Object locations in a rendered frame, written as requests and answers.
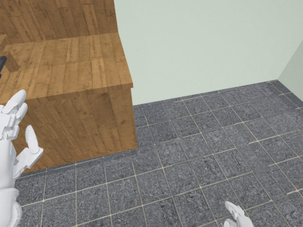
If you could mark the left robot forearm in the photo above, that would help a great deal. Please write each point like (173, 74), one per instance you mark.
(10, 210)

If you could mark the right robot hand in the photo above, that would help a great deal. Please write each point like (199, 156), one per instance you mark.
(238, 215)

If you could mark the left robot hand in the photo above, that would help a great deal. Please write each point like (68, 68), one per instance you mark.
(10, 116)

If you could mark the counter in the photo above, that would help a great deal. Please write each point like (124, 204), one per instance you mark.
(68, 57)

